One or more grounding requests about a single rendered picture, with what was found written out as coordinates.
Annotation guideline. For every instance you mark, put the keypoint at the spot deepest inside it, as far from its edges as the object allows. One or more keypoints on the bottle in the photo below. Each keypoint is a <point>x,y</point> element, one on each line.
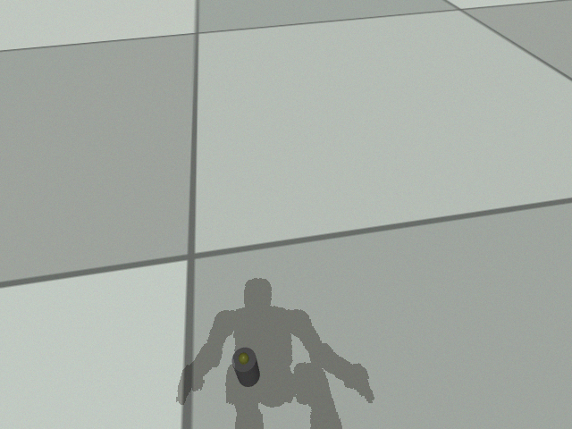
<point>244,361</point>

